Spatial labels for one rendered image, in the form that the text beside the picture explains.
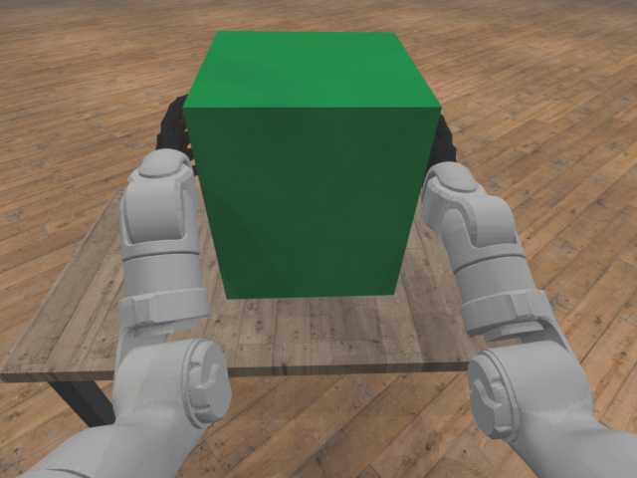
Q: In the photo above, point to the robot left hand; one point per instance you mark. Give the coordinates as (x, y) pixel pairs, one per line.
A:
(173, 134)

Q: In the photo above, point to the robot right upper arm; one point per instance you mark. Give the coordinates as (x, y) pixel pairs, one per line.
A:
(534, 397)

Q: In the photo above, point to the left robot forearm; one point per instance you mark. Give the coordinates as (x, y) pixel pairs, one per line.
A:
(159, 249)

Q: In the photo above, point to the table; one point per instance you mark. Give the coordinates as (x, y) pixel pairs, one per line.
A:
(71, 340)

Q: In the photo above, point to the carton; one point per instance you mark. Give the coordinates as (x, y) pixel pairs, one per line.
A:
(311, 150)

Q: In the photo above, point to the right robot forearm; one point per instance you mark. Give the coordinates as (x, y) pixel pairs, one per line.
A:
(479, 233)

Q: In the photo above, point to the robot left upper arm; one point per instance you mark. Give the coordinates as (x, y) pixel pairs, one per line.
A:
(165, 397)

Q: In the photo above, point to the robot right hand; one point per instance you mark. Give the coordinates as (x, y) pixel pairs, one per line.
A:
(442, 148)

